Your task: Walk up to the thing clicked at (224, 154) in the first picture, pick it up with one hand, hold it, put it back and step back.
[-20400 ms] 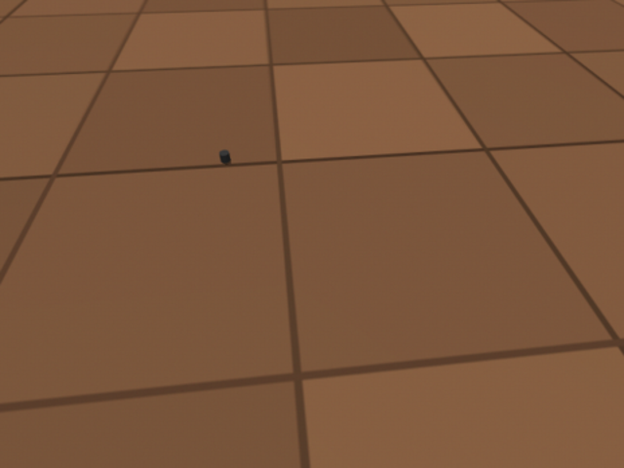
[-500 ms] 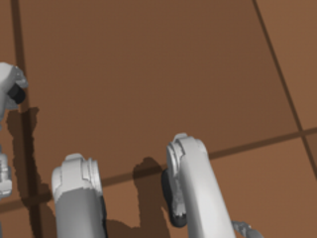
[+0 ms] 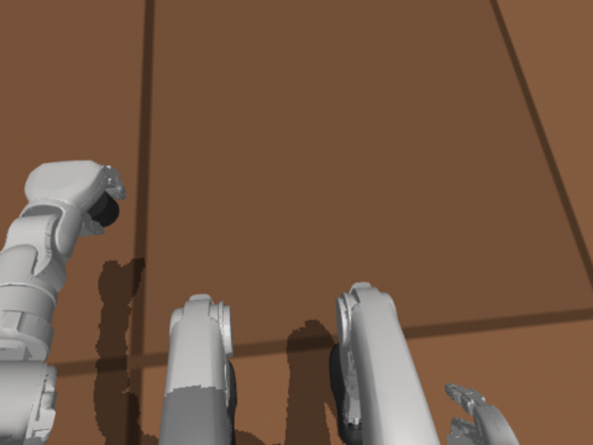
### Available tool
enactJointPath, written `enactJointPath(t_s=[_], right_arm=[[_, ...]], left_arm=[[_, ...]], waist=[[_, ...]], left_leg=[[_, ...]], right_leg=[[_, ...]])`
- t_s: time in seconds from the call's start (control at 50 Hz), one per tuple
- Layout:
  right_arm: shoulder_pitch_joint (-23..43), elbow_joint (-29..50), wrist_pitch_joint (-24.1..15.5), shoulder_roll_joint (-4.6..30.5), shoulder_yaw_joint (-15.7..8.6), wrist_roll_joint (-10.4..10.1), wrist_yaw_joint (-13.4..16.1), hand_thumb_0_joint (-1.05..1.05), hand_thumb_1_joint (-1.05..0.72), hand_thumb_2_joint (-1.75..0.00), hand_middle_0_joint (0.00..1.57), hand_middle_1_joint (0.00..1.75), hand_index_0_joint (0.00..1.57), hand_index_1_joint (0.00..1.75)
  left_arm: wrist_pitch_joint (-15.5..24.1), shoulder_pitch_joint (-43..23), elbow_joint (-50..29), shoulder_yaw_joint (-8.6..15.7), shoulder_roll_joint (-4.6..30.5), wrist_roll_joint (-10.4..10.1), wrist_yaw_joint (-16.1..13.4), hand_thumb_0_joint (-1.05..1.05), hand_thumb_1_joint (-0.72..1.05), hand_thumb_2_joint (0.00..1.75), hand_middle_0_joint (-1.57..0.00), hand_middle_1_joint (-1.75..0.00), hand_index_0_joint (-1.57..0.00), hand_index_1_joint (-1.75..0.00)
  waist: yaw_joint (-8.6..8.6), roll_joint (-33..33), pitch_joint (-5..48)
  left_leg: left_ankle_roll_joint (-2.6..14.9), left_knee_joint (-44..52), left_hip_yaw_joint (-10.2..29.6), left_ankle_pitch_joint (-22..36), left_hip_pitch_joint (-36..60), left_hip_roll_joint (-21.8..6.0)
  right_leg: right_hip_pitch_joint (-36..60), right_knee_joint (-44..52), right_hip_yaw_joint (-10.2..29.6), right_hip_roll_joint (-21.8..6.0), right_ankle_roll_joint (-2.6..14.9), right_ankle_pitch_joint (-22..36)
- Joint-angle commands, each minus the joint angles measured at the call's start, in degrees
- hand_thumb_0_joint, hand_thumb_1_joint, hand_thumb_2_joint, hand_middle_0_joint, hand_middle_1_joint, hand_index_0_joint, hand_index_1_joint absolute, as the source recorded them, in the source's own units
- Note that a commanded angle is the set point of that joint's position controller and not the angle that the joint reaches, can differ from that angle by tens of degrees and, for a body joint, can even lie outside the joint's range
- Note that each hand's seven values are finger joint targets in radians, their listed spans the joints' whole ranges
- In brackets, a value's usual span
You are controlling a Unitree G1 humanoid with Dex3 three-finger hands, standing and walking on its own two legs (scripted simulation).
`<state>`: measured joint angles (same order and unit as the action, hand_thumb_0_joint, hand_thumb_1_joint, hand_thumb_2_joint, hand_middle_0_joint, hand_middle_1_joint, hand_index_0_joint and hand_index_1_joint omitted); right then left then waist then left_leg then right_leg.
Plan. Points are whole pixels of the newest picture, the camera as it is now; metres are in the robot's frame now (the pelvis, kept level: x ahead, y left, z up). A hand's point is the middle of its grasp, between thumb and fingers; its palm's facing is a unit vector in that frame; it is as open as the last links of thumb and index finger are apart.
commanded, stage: lift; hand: left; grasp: from above
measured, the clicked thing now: (95, 206) +0.45 +0.29 -0.12
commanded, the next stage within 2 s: hold in 1.02 s
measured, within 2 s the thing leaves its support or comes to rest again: neither
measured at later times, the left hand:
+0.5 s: hand (10, 200) +0.36 +0.25 +0.12, palm faces -0.43 -0.10 -0.90, open 7.2 cm
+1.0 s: hand out of the picture +0.37 +0.23 +0.21, palm faces -0.44 -0.10 -0.89, open 7.2 cm
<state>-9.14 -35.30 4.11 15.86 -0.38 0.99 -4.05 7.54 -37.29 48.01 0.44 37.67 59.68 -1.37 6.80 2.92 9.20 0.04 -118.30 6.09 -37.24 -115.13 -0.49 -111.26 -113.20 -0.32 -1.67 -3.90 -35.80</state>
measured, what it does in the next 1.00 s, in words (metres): rises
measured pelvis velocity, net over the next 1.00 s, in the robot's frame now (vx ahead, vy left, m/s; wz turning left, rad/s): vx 0.06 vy -0.01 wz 0.04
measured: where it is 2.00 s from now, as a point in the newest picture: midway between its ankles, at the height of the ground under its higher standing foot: (286, 420)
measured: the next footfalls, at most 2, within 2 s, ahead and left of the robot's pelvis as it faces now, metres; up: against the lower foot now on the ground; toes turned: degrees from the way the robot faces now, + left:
none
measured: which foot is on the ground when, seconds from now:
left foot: down 0.00-1.00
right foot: down 0.00-1.00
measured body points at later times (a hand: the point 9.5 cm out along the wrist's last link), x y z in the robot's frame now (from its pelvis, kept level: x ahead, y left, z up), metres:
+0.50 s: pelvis +0.02 -0.01 +0.18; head +0.12 +0.00 +0.62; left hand +0.38 +0.25 +0.17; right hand +0.15 -0.27 +0.06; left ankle +0.08 +0.12 -0.41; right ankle +0.11 -0.16 -0.41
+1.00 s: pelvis +0.06 -0.01 +0.28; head +0.11 -0.02 +0.73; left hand +0.39 +0.24 +0.26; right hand +0.17 -0.27 +0.16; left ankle +0.08 +0.12 -0.41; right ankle +0.10 -0.16 -0.41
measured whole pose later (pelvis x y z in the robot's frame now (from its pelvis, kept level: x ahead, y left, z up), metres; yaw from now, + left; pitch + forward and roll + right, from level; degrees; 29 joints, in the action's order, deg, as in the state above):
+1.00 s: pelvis +0.06 -0.01 +0.28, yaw +2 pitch +11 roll -1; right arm -14.0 -41.9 0.2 13.7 -2.0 -2.4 2.9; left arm -1.0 -18.9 46.3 -9.9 23.4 56.1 -6.2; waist 2.9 2.4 5.0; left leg -1.1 -53.0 0.0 -23.1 -40.7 -3.0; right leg -40.4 -50.7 0.9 -1.4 -2.3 -21.2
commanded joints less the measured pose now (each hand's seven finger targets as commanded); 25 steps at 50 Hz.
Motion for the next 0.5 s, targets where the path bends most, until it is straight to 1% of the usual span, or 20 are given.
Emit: enactJointPath(t_s=[0.0,0.04,0.06,0.08,0.1,0.12,0.16,0.2,0.22,0.24,0.26,0.28,0.3,0.32,0.34,0.36,0.38,0.4,0.42,0.48], right_arm=[[-7.4,3.3,-0.7,11.5,-4.9,-0.7,2.2,0.0,-0.91,-0.9,0.2,0.3,0.2,0.3],[-6.6,3.3,-0.7,11.0,-4.7,-1.0,2.7,0.0,-0.91,-0.9,0.2,0.3,0.2,0.3],[-6.2,3.4,-0.7,11.0,-4.7,-1.2,2.8,0.0,-0.91,-0.9,0.2,0.3,0.2,0.3],[-6.0,3.3,-0.7,10.5,-4.6,-1.2,3.0,0.0,-0.91,-0.9,0.2,0.3,0.2,0.3],[-5.6,3.3,-0.7,10.4,-4.7,-1.3,3.3,0.0,-0.91,-0.9,0.2,0.3,0.2,0.3],[-5.2,3.1,-0.7,10.2,-4.5,-1.5,3.6,0.0,-0.91,-0.9,0.2,0.3,0.2,0.3],[-4.3,2.9,-1.0,9.6,-4.3,-1.7,4.3,0.0,-0.9,-0.9,0.2,0.3,0.2,0.3],[-3.7,2.9,-1.4,8.7,-4.2,-2.0,4.8,0.0,-0.91,-0.9,0.2,0.3,0.2,0.3],[-3.7,2.8,-1.6,8.6,-4.2,-2.0,5.1,0.0,-0.91,-0.9,0.2,0.3,0.2,0.3],[-3.3,2.9,-1.9,8.2,-3.8,-2.2,5.4,0.0,-0.91,-0.9,0.2,0.3,0.2,0.3],[-3.1,2.7,-2.2,7.7,-3.7,-2.3,5.6,0.0,-0.91,-0.9,0.2,0.3,0.2,0.3],[-3.1,2.6,-2.5,7.7,-3.8,-2.4,5.9,0.0,-0.91,-0.9,0.2,0.3,0.2,0.3],[-3.2,2.1,-2.9,7.5,-3.7,-2.5,6.2,0.0,-0.91,-0.9,0.2,0.3,0.2,0.3],[-2.9,1.8,-3.2,7.3,-3.5,-2.5,6.5,0.0,-0.91,-0.9,0.2,0.3,0.2,0.3],[-3.1,1.9,-3.5,7.2,-3.6,-2.5,6.7,0.0,-0.91,-0.9,0.2,0.3,0.2,0.3],[-2.7,1.6,-3.8,7.1,-3.5,-2.6,6.9,0.0,-0.91,-0.9,0.2,0.3,0.2,0.3],[-3.0,1.6,-4.1,7.1,-3.5,-2.7,7.0,0.0,-0.91,-0.9,0.2,0.3,0.2,0.3],[-2.4,1.5,-4.3,7.0,-3.5,-2.7,7.2,0.0,-0.91,-0.9,0.2,0.3,0.2,0.3],[-3.1,1.4,-4.6,6.8,-3.4,-2.9,7.3,0.0,-0.91,-0.9,0.2,0.3,0.2,0.3],[-3.2,0.9,-5.2,6.5,-3.5,-3.1,7.6,0.0,-0.91,-0.9,0.2,0.3,0.2,0.3]], left_arm=[[-1.6,-15.1,-16.1,4.3,14.2,-2.1,-2.3,0.0,0.79,0.37,-1.03,-0.59,-1.11,-0.51],[-2.6,-12.0,-17.4,3.3,12.1,-2.9,-1.9,0.0,0.79,0.35,-1.03,-0.58,-1.11,-0.5],[-3.2,-10.7,-18.8,4.0,13.1,-3.0,-1.8,0.0,0.78,0.36,-1.02,-0.59,-1.1,-0.51],[-3.8,-8.7,-18.9,3.2,11.7,-3.2,-1.7,0.0,0.76,0.36,-1.01,-0.58,-1.09,-0.51],[-4.1,-8.2,-20.6,3.2,11.3,-3.6,-1.5,0.0,0.76,0.36,-1.01,-0.57,-1.09,-0.5],[-4.4,-8.4,-21.2,3.1,11.6,-3.6,-1.4,0.0,0.77,0.36,-1.02,-0.58,-1.09,-0.51],[-4.9,-7.2,-22.4,2.5,10.2,-4.4,-1.3,0.0,0.75,0.36,-1.01,-0.56,-1.08,-0.49],[-5.4,-4.0,-22.6,1.4,8.2,-4.5,-1.3,0.0,0.75,0.33,-1.01,-0.55,-1.08,-0.47],[-5.5,-3.6,-23.0,2.1,9.3,-4.7,-1.4,0.0,0.76,0.33,-1.01,-0.55,-1.09,-0.48],[-5.6,-1.9,-23.3,1.7,8.6,-5.1,-1.5,0.0,0.76,0.33,-1.02,-0.55,-1.09,-0.47],[-5.8,-1.1,-22.6,0.7,7.4,-5.2,-1.5,0.0,0.75,0.33,-1.02,-0.54,-1.09,-0.47],[-5.7,-1.2,-23.6,1.0,7.7,-5.3,-1.6,0.0,0.74,0.35,-1.02,-0.54,-1.09,-0.48],[-5.7,-1.1,-22.7,0.9,7.2,-4.9,-1.8,0.0,0.75,0.36,-1.01,-0.56,-1.08,-0.49],[-5.7,-0.8,-20.9,0.8,7.0,-5.0,-1.9,0.0,0.75,0.36,-1.01,-0.57,-1.09,-0.5],[-5.5,-0.5,-21.8,-0.1,5.6,-5.0,-2.2,0.0,0.76,0.37,-1.02,-0.57,-1.09,-0.5],[-5.7,1.2,-19.9,0.7,6.1,-5.0,-2.7,0.0,0.76,0.36,-1.02,-0.55,-1.09,-0.48],[-5.8,1.8,-19.1,-0.3,4.6,-4.7,-2.8,0.0,0.77,0.35,-1.02,-0.57,-1.09,-0.5],[-5.7,0.5,-19.7,-0.4,4.8,-4.9,-3.2,0.0,0.77,0.34,-1.02,-0.56,-1.09,-0.49],[-5.9,1.0,-18.9,-1.1,3.9,-4.3,-3.5,0.0,0.77,0.33,-1.02,-0.56,-1.1,-0.49],[-5.9,3.1,-16.9,-1.7,2.8,-4.0,-4.0,0.0,0.74,0.3,-1.0,-0.54,-1.08,-0.46]], waist=[[-0.11,11.7,36.7],[0.05,10.6,35.8],[-0.74,10.7,36.7],[-0.92,10.0,36.6],[-1.13,9.5,36.6],[-1.13,10.0,35.5],[-1.12,8.9,32.4],[-1.12,6.1,31.0],[-1.19,5.1,30.2],[-1.48,4.5,29.2],[-1.33,3.5,27.7],[-1.54,3.0,28.1],[-1.23,2.9,26.4],[-1.53,2.5,23.9],[-1.28,2.4,23.8],[-2.02,1.6,22.7],[-2.05,1.7,21.9],[-2.34,1.8,21.7],[-1.96,1.7,21.2],[-2.64,0.2,19.0]], left_leg=[[0.97,25.3,-0.1,4.1,37.6,0.0],[0.97,26.9,-0.8,5.9,39.4,0.0],[0.92,28.2,-0.9,7.2,41.2,-0.1],[0.94,28.7,-1.4,9.4,42.7,-0.1],[0.85,30.5,-1.3,9.0,44.1,-0.2],[0.78,32.2,-1.1,7.8,45.4,-0.4],[0.75,35.9,-1.0,4.1,47.1,-0.7],[0.97,37.5,-2.1,3.9,48.2,-0.4],[1.09,38.2,-3.1,4.5,48.6,-0.1],[1.16,39.5,-3.5,4.5,49.2,0.0],[1.21,40.5,-3.9,5.0,49.9,0.1],[1.24,41.3,-4.3,5.6,51.4,0.1],[1.14,42.7,-4.0,5.9,52.3,0.1],[1.13,44.3,-3.8,5.3,52.8,-0.1],[1.1,45.3,-3.9,6.2,54.4,-0.2],[1.03,47.1,-3.3,5.5,55.4,-0.2],[0.86,48.7,-3.2,6.1,56.9,-0.4],[0.86,50.1,-3.2,5.6,58.3,-0.3],[0.74,50.9,-3.7,6.9,59.7,-0.1],[0.63,53.9,-4.1,8.7,61.8,0.1]], right_leg=[[21.2,15.5,-5.1,2.2,5.22,7.4],[24.2,18.3,-4.7,2.2,5.1,8.5],[26.3,19.3,-4.6,2.2,5.15,9.3],[27.9,20.7,-4.4,2.3,5.1,10.5],[29.3,22.2,-4.2,2.2,5.07,10.1],[30.4,23.5,-4.1,2.3,5.0,9.5],[33.0,27.1,-3.9,2.4,4.77,7.2],[37.0,31.0,-3.2,2.5,4.8,6.6],[39.3,33.4,-2.7,2.5,4.76,6.4],[41.7,35.1,-2.3,2.5,4.75,6.2],[43.4,36.9,-1.9,2.5,4.67,6.3],[45.4,38.7,-1.5,2.5,4.68,6.5],[46.2,39.6,-1.3,2.4,4.72,6.9],[47.1,40.7,-1.2,2.5,4.61,6.6],[48.7,42.2,-1.0,2.5,4.68,7.2],[50.1,43.5,-0.9,2.5,4.6,6.4],[51.2,44.3,-0.9,2.5,4.73,7.2],[52.5,46.1,-0.7,2.6,4.67,6.7],[54.1,47.7,-0.3,2.7,4.77,7.5],[58.4,51.5,0.3,2.7,4.77,8.1]])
